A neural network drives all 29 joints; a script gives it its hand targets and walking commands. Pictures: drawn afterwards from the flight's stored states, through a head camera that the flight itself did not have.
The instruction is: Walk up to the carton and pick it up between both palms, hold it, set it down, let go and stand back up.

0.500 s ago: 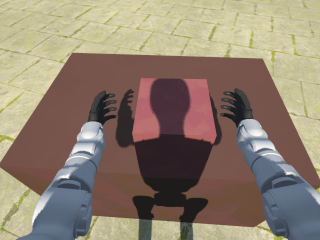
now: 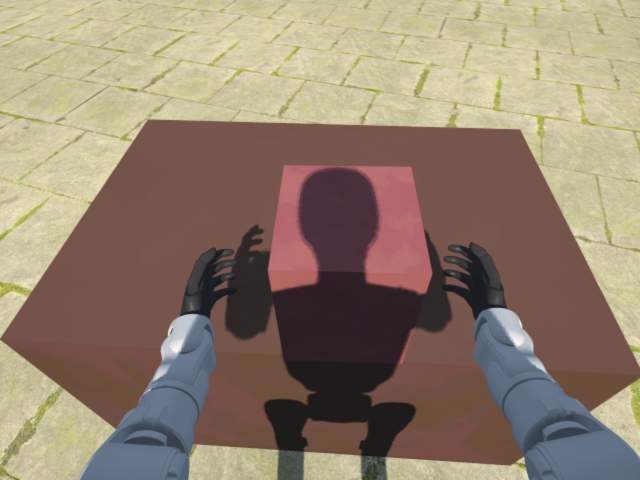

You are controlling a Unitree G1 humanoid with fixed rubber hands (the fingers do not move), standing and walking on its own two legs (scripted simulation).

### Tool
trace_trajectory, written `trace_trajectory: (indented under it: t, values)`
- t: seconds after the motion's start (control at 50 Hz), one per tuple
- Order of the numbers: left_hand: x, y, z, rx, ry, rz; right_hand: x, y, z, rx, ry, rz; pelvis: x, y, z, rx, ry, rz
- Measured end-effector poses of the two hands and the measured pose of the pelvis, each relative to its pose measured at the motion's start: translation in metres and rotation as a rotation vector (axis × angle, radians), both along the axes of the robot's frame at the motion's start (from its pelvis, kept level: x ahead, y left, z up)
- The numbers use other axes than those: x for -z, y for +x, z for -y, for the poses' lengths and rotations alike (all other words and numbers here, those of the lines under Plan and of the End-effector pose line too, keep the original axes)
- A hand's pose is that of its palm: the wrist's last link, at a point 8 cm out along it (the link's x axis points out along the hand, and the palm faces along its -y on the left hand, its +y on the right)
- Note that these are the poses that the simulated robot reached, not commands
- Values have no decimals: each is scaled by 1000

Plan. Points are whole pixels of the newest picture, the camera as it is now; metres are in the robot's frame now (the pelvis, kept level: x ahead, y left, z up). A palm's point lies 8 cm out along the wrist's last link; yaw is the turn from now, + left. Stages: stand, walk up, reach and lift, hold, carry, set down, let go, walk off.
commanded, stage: set down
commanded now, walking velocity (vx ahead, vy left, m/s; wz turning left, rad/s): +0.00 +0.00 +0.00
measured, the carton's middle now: (345, 267) +0.47 -0.02 -0.03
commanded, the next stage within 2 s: let go in 1.74 s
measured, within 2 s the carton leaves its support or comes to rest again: neither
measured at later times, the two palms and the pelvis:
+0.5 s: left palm (193, 380) +0.29 +0.20 -0.04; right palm (490, 374) +0.28 -0.20 -0.04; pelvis +0.01 +0.00 -0.01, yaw +1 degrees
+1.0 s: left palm (178, 422) +0.24 +0.21 -0.05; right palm (503, 423) +0.23 -0.21 -0.05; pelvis +0.03 +0.00 +0.00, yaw -1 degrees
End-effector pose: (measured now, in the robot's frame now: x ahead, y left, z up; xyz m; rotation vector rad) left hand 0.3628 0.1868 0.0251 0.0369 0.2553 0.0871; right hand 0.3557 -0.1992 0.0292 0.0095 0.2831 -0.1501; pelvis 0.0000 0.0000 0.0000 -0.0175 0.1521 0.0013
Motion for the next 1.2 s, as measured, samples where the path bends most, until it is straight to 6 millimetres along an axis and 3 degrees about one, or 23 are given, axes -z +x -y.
trace_trajectory:
  t: [0.66, 1.2]
  values:
    - [76, -96, -15, 1, 16, -39, 79, -94, 4, 0, -25, -39, 9, 9, 0, -16, -3, 42]
    - [85, -141, -28, 4, 58, -313, 87, -145, 8, -43, -71, -232, -6, 34, -2, 23, 10, 210]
